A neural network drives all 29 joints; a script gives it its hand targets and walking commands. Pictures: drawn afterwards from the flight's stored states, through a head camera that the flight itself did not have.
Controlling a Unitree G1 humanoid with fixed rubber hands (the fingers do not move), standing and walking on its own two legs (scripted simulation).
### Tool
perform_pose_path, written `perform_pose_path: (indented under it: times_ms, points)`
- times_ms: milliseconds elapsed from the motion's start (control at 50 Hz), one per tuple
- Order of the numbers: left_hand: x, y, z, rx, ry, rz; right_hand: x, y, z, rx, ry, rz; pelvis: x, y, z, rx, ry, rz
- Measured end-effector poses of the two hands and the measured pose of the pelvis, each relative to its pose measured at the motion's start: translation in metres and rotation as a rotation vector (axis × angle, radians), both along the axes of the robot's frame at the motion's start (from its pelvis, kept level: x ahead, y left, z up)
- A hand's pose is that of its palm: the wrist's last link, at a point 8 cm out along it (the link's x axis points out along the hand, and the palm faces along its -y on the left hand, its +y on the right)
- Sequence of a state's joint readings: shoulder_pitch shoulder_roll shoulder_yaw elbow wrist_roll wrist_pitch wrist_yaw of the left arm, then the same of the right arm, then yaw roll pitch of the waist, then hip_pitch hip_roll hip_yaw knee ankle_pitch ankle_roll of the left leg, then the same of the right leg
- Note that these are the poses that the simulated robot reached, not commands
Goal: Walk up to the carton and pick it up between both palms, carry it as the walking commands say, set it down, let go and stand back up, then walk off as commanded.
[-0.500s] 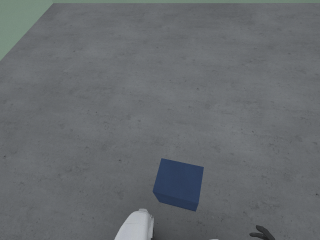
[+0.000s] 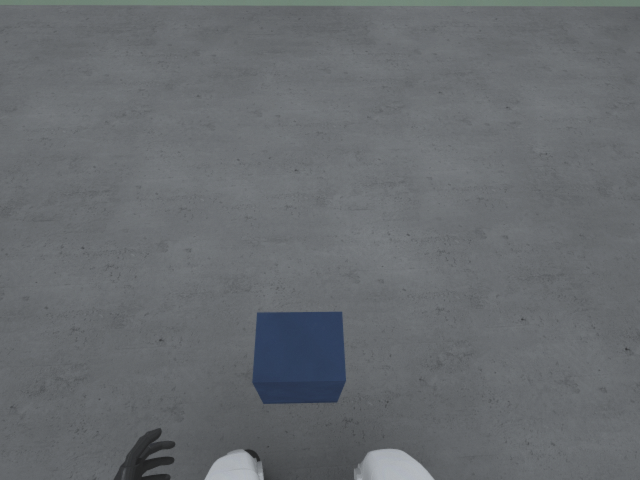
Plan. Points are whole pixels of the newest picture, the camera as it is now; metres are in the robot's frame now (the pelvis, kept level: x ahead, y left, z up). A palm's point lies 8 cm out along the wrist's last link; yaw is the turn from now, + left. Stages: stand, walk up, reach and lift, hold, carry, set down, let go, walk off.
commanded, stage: walk up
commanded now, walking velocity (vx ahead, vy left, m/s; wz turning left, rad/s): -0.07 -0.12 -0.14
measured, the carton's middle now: (300, 360) +0.40 +0.02 -0.62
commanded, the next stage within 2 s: stand in 1.98 s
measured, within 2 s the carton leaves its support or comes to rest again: neither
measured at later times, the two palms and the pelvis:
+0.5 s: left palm out of the picture -0.01 +0.14 -0.14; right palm out of the picture +0.03 -0.29 -0.14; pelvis -0.03 -0.08 +0.01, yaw +3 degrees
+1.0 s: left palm out of the picture -0.08 +0.24 -0.15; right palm out of the picture -0.09 -0.22 -0.14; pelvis -0.05 +0.00 +0.00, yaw +3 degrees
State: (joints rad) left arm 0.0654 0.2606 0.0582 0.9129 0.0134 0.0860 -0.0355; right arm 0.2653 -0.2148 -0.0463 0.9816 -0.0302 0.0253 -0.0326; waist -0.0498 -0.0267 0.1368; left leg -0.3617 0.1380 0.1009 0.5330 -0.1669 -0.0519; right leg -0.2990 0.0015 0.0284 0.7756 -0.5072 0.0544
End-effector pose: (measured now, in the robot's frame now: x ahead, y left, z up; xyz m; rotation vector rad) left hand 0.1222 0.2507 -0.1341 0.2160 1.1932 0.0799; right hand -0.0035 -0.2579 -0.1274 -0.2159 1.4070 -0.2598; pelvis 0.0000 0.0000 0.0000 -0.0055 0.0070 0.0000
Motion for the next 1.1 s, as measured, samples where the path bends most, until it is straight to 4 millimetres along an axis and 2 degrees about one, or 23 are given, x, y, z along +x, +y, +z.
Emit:
perform_pose_path:
  times_ms: [80, 120, 160, 220, 280, 420, 480, 560, 640, 700, 820, 900, 960, 1020, 1100]
  points:
    - [-0.020, -0.022, 0.004, 0.053, 0.031, -0.027, -0.037, -0.023, -0.026, 0.051, 0.064, -0.034, -0.018, -0.023, -0.009, -0.013, -0.018, -0.010]
    - [-0.038, -0.033, 0.011, 0.072, 0.058, -0.023, -0.046, -0.030, -0.033, 0.078, 0.090, -0.035, -0.024, -0.031, -0.006, -0.012, -0.029, 0.008]
    - [-0.056, -0.044, 0.019, 0.089, 0.081, -0.006, -0.047, -0.033, -0.036, 0.106, 0.100, -0.026, -0.025, -0.037, -0.001, 0.002, -0.033, 0.009]
    - [-0.078, -0.060, 0.028, 0.097, 0.096, 0.035, -0.037, -0.034, -0.038, 0.151, 0.084, 0.001, -0.024, -0.045, 0.005, 0.010, -0.041, 0.013]
    - [-0.091, -0.074, 0.029, 0.084, 0.079, 0.084, -0.019, -0.032, -0.037, 0.182, 0.037, 0.037, -0.022, -0.055, 0.008, 0.009, -0.048, 0.038]
    - [-0.117, -0.107, 0.005, 0.003, 0.057, 0.159, 0.028, -0.032, -0.025, 0.163, -0.105, 0.094, -0.026, -0.071, 0.003, -0.016, -0.069, 0.064]
    - [-0.129, -0.109, -0.003, -0.014, 0.078, 0.187, 0.034, -0.034, -0.012, 0.138, -0.140, 0.104, -0.030, -0.078, 0.005, 0.010, -0.081, 0.056]
    - [-0.149, -0.114, -0.006, -0.037, 0.101, 0.193, 0.025, -0.041, -0.003, 0.107, -0.139, 0.102, -0.034, -0.081, 0.009, 0.011, -0.078, 0.051]
    - [-0.177, -0.114, -0.004, -0.041, 0.144, 0.198, 0.005, -0.046, -0.005, 0.092, -0.094, 0.082, -0.042, -0.074, 0.009, 0.000, -0.069, 0.040]
    - [-0.200, -0.109, -0.007, -0.042, 0.213, 0.210, -0.014, -0.042, -0.009, 0.087, -0.060, 0.074, -0.047, -0.067, 0.007, -0.016, -0.067, 0.045]
    - [-0.231, -0.076, -0.005, -0.007, 0.283, 0.233, -0.053, -0.021, -0.008, 0.089, 0.028, 0.062, -0.056, -0.046, 0.008, -0.008, -0.057, 0.039]
    - [-0.231, -0.046, -0.005, 0.003, 0.283, 0.224, -0.070, 0.003, -0.006, 0.102, 0.053, 0.051, -0.056, -0.025, 0.008, -0.009, -0.041, 0.055]
    - [-0.218, -0.024, -0.013, -0.007, 0.260, 0.201, -0.080, 0.024, -0.011, 0.099, 0.044, 0.030, -0.055, -0.004, 0.001, -0.023, -0.031, 0.059]
    - [-0.195, -0.008, -0.014, -0.015, 0.230, 0.160, -0.094, 0.048, -0.009, 0.108, 0.052, -0.005, -0.052, 0.007, 0.002, 0.008, -0.041, 0.039]
    - [-0.151, 0.002, -0.010, -0.019, 0.142, 0.125, -0.103, 0.073, -0.003, 0.132, 0.061, -0.043, -0.044, 0.014, 0.008, 0.012, -0.054, 0.033]
